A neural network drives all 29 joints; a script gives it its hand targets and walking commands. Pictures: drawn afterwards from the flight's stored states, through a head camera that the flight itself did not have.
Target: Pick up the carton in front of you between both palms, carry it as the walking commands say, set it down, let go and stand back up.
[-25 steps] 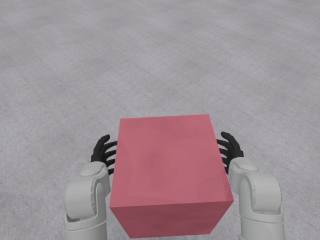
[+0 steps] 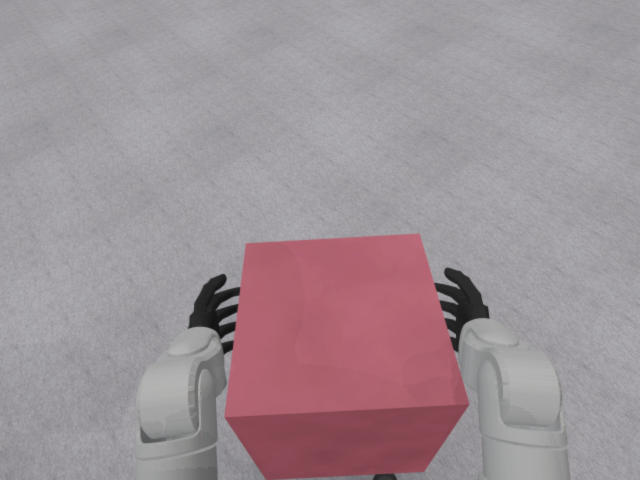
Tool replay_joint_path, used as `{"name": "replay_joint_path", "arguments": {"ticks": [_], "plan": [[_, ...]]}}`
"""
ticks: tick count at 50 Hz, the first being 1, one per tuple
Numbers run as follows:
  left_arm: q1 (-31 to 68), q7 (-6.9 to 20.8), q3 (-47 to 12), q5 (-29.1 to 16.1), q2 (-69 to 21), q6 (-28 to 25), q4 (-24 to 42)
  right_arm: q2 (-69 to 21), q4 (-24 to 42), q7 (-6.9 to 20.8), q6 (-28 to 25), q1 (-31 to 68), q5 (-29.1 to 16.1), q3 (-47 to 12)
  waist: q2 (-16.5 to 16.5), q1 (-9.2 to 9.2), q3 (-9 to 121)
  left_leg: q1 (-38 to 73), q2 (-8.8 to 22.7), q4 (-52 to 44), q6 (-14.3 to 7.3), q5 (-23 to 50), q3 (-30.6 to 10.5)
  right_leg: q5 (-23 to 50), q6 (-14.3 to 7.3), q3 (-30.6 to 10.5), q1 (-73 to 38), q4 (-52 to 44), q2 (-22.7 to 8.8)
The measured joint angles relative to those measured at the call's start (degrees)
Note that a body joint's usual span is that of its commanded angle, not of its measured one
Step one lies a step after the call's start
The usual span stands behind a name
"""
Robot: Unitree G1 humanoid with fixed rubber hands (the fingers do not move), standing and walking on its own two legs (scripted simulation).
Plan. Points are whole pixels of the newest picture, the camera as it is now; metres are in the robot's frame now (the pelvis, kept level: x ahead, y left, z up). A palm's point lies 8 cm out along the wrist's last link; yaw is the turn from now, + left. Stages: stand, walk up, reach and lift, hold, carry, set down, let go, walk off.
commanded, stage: carry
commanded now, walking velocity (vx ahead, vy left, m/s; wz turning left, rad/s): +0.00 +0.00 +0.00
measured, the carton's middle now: (339, 362) +0.26 +0.00 -0.02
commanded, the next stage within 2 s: hold in 1.76 s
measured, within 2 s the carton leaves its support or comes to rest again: neither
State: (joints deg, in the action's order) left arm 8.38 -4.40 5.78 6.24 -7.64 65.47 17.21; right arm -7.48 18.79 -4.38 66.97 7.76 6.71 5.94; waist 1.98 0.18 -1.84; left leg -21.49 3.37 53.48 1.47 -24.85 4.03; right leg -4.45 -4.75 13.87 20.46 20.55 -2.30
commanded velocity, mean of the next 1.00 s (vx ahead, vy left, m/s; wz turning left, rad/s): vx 0.00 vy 0.00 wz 0.00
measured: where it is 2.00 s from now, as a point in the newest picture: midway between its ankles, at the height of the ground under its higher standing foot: outside the picture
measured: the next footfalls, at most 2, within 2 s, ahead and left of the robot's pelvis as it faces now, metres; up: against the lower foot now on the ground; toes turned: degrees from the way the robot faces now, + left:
left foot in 0.18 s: +0.17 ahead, +0.14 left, +0.00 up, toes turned -10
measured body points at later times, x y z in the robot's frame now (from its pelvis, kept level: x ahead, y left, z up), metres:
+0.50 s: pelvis +0.14 +0.04 -0.01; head +0.12 +0.04 +0.44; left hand +0.42 +0.18 +0.08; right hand +0.41 -0.12 +0.08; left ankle +0.13 +0.14 -0.74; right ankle +0.07 -0.08 -0.74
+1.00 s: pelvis +0.12 +0.04 -0.01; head +0.10 +0.04 +0.44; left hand +0.40 +0.18 +0.06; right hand +0.38 -0.12 +0.06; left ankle +0.13 +0.14 -0.74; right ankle +0.07 -0.08 -0.74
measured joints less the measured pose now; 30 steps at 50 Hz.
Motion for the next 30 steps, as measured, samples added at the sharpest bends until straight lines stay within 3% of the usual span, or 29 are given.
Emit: {"name": "replay_joint_path", "arguments": {"ticks": [5,9,12,17,23,30], "plan": [[-2.61,0.47,-0.35,-0.42,0.24,-2.42,1.61,0.11,1.19,-0.01,-2.09,-1.93,0.28,-1.79,0.18,0.03,1.07,-2.04,0.70,-17.96,0.35,5.12,1.40,-1.95,0.82,-1.08,-4.19,-2.23,0.22],[-4.06,0.57,-1.17,-0.43,0.31,-2.24,3.05,0.18,2.94,-0.10,-1.57,-3.29,0.17,-2.30,0.96,-0.28,3.74,1.83,2.05,-29.25,0.73,18.88,3.95,-6.89,2.28,-1.34,-6.60,1.67,0.95],[-3.80,0.60,-0.92,-0.23,0.35,-0.67,3.57,0.17,2.90,-0.25,-0.70,-3.31,-0.06,-2.48,-1.42,-0.23,6.41,4.09,1.33,-28.16,-0.93,15.38,5.00,-9.70,3.51,-2.01,-8.02,4.53,-0.25],[-1.26,0.33,-0.12,0.75,0.23,2.60,3.27,0.03,1.09,-0.21,1.43,-0.50,-0.48,-1.26,-3.55,0.01,9.63,5.80,0.34,-27.04,-1.48,11.50,5.96,-13.32,4.91,-2.95,-9.51,5.59,-1.47],[0.89,0.32,0.88,1.32,0.01,4.10,0.19,-0.13,-1.96,-0.09,2.43,1.11,-0.24,-0.03,-3.30,0.03,10.16,5.76,-0.15,-25.28,-2.06,9.13,6.63,-14.93,6.03,-3.66,-9.32,7.12,-2.29],[1.49,0.29,0.83,1.07,-0.09,3.81,0.98,-0.16,-0.48,-0.09,2.35,1.27,-0.19,0.14,-2.62,-0.28,8.53,4.68,-0.15,-23.26,-2.49,7.77,6.84,-15.89,6.31,-3.94,-8.47,8.46,-2.60]]}}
